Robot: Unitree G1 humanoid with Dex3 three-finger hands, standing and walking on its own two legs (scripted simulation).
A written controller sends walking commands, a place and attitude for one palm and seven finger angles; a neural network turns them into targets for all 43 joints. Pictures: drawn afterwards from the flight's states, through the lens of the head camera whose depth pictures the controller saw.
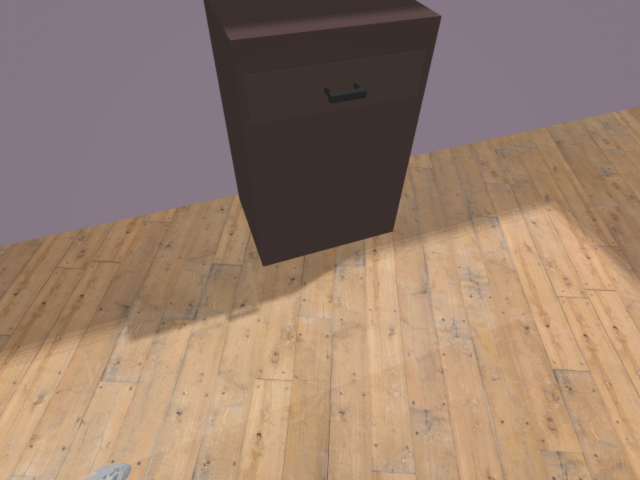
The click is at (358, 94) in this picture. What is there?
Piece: drawer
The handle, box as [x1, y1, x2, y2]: [324, 83, 366, 103]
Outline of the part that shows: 366,90 364,88 361,88 356,83 353,84 355,88 345,91 331,93 327,88 324,88 324,91 328,96 328,100 331,103 365,97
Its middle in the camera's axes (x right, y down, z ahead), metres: +0.07 -0.42 +1.11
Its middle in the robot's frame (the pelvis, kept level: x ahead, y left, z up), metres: +1.11 -0.01 -0.05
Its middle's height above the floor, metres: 0.72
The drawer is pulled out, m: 0.00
